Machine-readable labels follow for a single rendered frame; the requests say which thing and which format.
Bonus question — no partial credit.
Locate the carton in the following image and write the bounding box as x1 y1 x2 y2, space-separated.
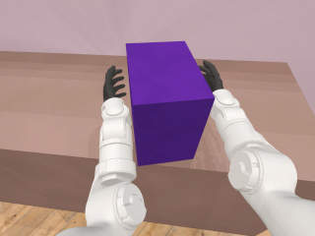
125 40 216 166

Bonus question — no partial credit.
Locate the left robot hand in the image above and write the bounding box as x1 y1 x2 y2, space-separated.
102 65 127 102

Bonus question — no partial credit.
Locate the robot right upper arm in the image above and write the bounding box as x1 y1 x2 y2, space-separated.
227 147 315 236

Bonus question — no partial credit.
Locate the right robot hand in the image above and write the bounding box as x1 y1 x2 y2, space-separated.
198 60 223 92

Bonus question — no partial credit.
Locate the robot left upper arm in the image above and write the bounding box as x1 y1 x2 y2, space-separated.
55 181 147 236

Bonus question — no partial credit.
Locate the right robot forearm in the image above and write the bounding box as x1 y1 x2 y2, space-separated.
210 88 297 176

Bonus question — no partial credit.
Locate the pedestal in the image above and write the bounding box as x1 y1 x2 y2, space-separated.
0 50 315 236

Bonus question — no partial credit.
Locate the left robot forearm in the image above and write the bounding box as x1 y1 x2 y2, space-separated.
89 97 137 197

